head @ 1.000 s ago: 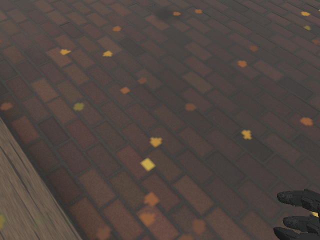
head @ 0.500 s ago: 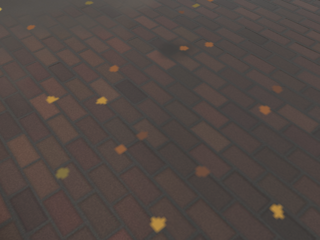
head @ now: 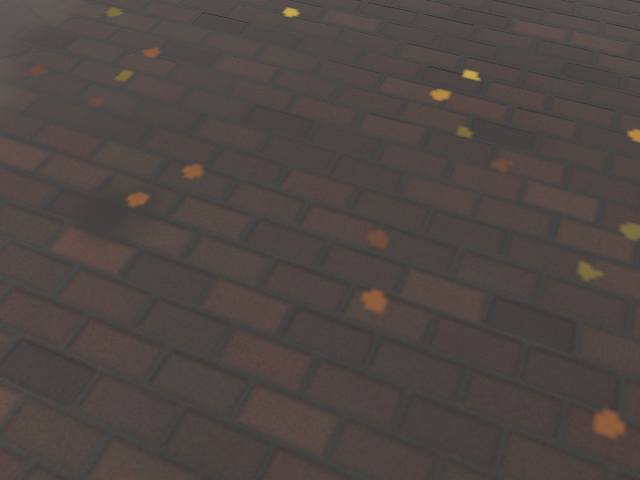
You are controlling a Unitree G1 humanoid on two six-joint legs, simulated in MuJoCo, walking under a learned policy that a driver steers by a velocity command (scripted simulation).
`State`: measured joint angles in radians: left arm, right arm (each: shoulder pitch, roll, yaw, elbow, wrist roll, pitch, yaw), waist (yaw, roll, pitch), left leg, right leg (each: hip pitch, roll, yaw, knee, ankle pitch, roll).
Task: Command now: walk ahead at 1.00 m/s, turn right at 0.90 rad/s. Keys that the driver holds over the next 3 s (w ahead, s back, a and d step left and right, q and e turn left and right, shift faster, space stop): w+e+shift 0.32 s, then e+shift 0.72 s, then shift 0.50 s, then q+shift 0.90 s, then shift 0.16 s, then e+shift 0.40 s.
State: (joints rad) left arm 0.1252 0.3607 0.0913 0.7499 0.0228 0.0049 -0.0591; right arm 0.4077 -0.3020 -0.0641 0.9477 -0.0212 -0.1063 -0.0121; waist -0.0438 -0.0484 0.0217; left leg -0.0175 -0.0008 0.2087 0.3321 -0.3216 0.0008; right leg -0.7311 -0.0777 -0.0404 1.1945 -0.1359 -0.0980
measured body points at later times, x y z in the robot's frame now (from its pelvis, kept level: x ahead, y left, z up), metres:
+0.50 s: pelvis +0.45 -0.03 -0.01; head +0.50 -0.06 +0.44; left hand +0.57 +0.24 -0.13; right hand +0.59 -0.35 -0.06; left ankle +0.74 +0.03 -0.69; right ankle +0.32 -0.02 -0.74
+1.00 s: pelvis +0.62 -0.07 -0.01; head +0.61 -0.13 +0.44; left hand +0.97 -0.09 -0.06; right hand +0.46 -0.36 -0.12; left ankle +0.77 -0.02 -0.74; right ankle +0.56 -0.15 -0.74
